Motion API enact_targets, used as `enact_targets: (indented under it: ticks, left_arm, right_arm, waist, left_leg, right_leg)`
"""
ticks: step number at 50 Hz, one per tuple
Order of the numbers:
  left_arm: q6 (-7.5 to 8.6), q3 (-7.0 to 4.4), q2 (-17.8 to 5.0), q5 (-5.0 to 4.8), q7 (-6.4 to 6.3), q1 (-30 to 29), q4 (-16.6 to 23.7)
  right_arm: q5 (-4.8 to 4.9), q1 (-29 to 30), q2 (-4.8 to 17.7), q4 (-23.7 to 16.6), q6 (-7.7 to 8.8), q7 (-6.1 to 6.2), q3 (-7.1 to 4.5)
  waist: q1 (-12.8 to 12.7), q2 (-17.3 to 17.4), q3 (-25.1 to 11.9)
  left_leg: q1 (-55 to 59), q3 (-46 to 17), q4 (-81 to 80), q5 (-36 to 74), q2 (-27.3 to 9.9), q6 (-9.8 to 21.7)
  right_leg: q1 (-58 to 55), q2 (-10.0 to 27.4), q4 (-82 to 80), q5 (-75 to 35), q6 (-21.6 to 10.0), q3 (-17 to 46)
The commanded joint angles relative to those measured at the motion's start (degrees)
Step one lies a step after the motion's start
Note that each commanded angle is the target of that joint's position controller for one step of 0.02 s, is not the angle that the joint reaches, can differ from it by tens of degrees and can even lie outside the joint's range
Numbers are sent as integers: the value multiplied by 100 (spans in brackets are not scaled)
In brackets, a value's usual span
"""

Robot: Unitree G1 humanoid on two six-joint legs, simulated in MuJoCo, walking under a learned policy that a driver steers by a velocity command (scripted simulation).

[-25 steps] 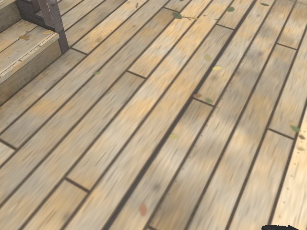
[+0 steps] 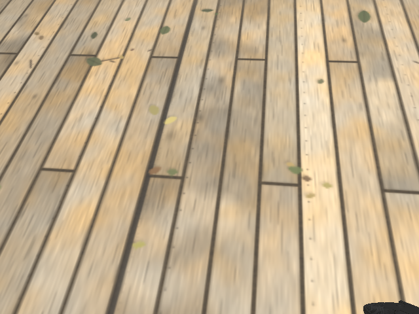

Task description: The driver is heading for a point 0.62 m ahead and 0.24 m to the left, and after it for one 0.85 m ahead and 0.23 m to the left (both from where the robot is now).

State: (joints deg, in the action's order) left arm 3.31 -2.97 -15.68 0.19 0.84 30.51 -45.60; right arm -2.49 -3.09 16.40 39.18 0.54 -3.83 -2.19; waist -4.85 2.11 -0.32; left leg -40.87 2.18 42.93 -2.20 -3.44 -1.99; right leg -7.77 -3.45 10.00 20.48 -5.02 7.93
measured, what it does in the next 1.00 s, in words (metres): walks ahead, turning left: left foot, then right foot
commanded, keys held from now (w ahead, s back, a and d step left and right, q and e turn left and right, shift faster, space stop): w+q+shift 0.74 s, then shift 0.26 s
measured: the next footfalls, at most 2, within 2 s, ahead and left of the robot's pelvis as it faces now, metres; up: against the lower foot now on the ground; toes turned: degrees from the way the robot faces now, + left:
left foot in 0.12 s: +0.30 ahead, +0.09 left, +0.00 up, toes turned +3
right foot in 0.56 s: +0.74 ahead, -0.04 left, +0.00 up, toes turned +24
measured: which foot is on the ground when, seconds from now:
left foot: up 0.00-0.10, down 0.12-0.58, up 0.60-0.94, down 0.96-1.00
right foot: down 0.00-0.14, up 0.16-0.54, down 0.56-0.94, up 0.96-1.00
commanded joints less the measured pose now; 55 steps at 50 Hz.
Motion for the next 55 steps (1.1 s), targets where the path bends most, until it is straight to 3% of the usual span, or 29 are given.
enact_targets:
  ticks: [1,4,6,7,8,9,11,13,15,19,24,26,27,28,29,30,31,33,38,43,44,46,47,48,49,50,51,53,55]
  left_arm:
    - [167,-194,-934,1,-53,-21,60]
    - [177,-218,-1215,158,-113,-197,-125]
    - [70,-251,-1325,298,-196,-665,-101]
    - [105,-117,-864,166,-127,-478,126]
    - [264,-6,-471,178,7,-590,260]
    - [342,36,-651,204,1,-1042,443]
    - [441,96,-781,261,30,-1634,559]
    - [291,182,-617,418,36,-1828,762]
    - [119,264,-513,469,47,-1959,872]
    - [129,428,-380,288,162,-3364,1420]
    - [168,379,-468,179,123,-3706,1553]
    - [203,231,-761,186,15,-3088,1385]
    - [235,116,-967,177,-70,-2209,1164]
    - [265,-42,-1298,235,-204,-1031,948]
    - [263,-215,-1773,454,-321,54,805]
    - [192,-294,-2021,411,-248,-417,776]
    - [147,-207,-1294,358,-222,-1074,890]
    - [140,-59,-683,356,-180,-1340,734]
    - [367,55,-294,117,-61,-956,97]
    - [512,-18,-787,52,-54,-1335,-34]
    - [500,-286,-1685,-208,-219,-1534,244]
    - [394,-327,-1772,-251,-340,-1532,225]
    - [320,-281,-1617,-261,-344,-1528,224]
    - [291,-171,-1230,-192,-335,-1215,255]
    - [302,56,-510,132,-214,-103,294]
    - [351,56,-990,-96,-106,145,186]
    - [309,-39,-1283,-233,-118,-497,297]
    - [183,-22,-1068,-142,-280,-959,354]
    - [21,-59,-1019,-77,-359,-879,391]
  right_arm:
    - [37,1267,403,-669,121,-21,-35]
    - [101,135,615,-382,107,131,-130]
    - [156,-2345,936,359,107,281,-309]
    - [79,-3041,1515,494,116,345,-507]
    - [142,-2852,1527,628,107,264,-514]
    - [139,-1972,1272,479,134,188,-463]
    - [145,-1909,856,577,203,217,-398]
    - [122,-1859,600,787,274,279,-261]
    - [181,-1921,687,818,373,292,-264]
    - [226,-2033,862,702,459,303,-363]
    - [318,-2396,1087,781,448,304,-479]
    - [274,-2412,1256,808,423,352,-514]
    - [243,-2271,1422,801,428,325,-546]
    - [222,-2028,1295,725,487,293,-518]
    - [310,-2023,363,478,556,330,-290]
    - [475,-2376,228,144,504,330,-152]
    - [307,-1761,659,317,377,377,-206]
    - [151,-1157,649,278,268,224,-227]
    - [16,-326,134,-360,-39,-37,-33]
    - [-11,-41,114,-464,144,-205,137]
    - [455,-278,275,-497,290,-123,21]
    - [324,-911,793,-326,318,-42,-150]
    - [246,-1534,966,-132,275,41,-262]
    - [192,-1785,1207,7,210,154,-323]
    - [-2,-1423,1692,-200,199,292,-293]
    - [-2,-1549,1353,-388,222,240,-242]
    - [126,-1183,1248,-441,218,201,-245]
    - [380,-502,825,-383,268,202,-140]
    - [225,-403,776,-307,324,204,-140]
  waist:
    - [-104,-933,854]
    - [537,-1108,92]
    - [1761,-929,-929]
    - [1745,309,-1465]
    - [1251,1682,-1554]
    - [992,1046,-717]
    - [832,-322,-151]
    - [418,-229,298]
    - [303,-65,543]
    - [650,-57,955]
    - [983,18,474]
    - [701,12,-81]
    - [203,-89,-656]
    - [-406,-127,-1259]
    - [-604,-1288,-2127]
    - [-34,-2706,-2622]
    - [-62,-1494,-1471]
    - [31,-526,-437]
    - [443,-708,349]
    - [775,-534,583]
    - [908,-785,183]
    - [1349,-748,-381]
    - [1680,-594,-661]
    - [1602,19,-802]
    - [691,1676,-1624]
    - [1019,883,-3237]
    - [1012,109,-2553]
    - [550,-608,-1058]
    - [290,-449,-706]
  left_leg:
    - [132,428,-766,192,120,437]
    - [1659,772,-766,-682,798,956]
    - [4111,567,-749,-1313,968,1196]
    - [5627,-1554,-1082,-3512,-86,1717]
    - [5882,-5126,-2741,-4932,-1052,2178]
    - [5362,-5600,-3115,-4512,-1123,2282]
    - [4050,-4223,-3116,-3372,-875,2113]
    - [2986,-3388,-3217,-2652,-380,1967]
    - [2451,-3006,-3408,-2451,-173,2068]
    - [1620,-2499,-3897,-1524,166,1838]
    - [2798,-2524,-3245,752,41,1408]
    - [3335,-2470,-2115,2433,41,1177]
    - [3216,-2283,-940,2857,243,1045]
    - [2325,-2145,581,2117,498,952]
    - [957,-1531,2603,-1288,936,927]
    - [-100,-1004,3716,-2592,978,878]
    - [-561,-856,3851,-1894,454,924]
    - [-376,-700,3358,-1364,79,837]
    - [-665,-513,2948,-1099,-223,732]
    - [1727,441,-311,631,534,667]
    - [2144,174,-270,519,632,631]
    - [2983,51,-703,458,826,872]
    - [3842,-98,-1264,1172,777,1070]
    - [4912,-695,-1454,2379,326,1214]
    - [6556,-2495,-375,6467,-1283,2069]
    - [6982,-3749,-887,5835,-1981,2900]
    - [6094,-3244,-1306,4983,-1632,2692]
    - [4344,-2583,-1814,3443,-1144,2223]
    - [3048,-2193,-2184,3596,-974,2087]
  right_leg:
    - [319,1380,-756,-2446,-651,298]
    - [-170,1461,629,-6784,-364,-386]
    - [739,1356,3608,-7545,-217,-863]
    - [2635,709,6058,-5320,8,-1000]
    - [4222,-435,7418,-239,167,-570]
    - [4986,-150,7774,-347,63,-52]
    - [4693,454,6990,-681,25,-24]
    - [4330,682,6228,-455,253,-74]
    - [4395,838,5658,-271,462,-227]
    - [3889,823,3440,-1750,826,-681]
    - [2988,472,2096,-2577,714,-742]
    - [2127,191,1870,-1683,595,-774]
    - [1061,163,1840,-1302,509,-811]
    - [-422,754,2089,-593,356,-341]
    - [-1917,2514,1772,1748,83,1667]
    - [-1991,3368,537,2725,-384,4428]
    - [-1094,2899,459,2923,-298,3602]
    - [173,2382,519,629,-125,1632]
    - [1066,2041,201,-2462,108,-410]
    - [2207,1366,70,-4860,188,-1894]
    - [1791,1491,395,-5758,133,-1724]
    - [1300,1605,1607,-6671,214,-1646]
    - [1432,1488,2686,-6444,346,-1697]
    - [2324,980,4451,-3305,597,-1694]
    - [3992,275,7067,2006,843,-1308]
    - [4236,230,7777,1975,799,0]
    - [4224,495,7485,1515,787,-52]
    - [4478,856,6687,885,909,-326]
    - [3751,962,6282,503,976,-296]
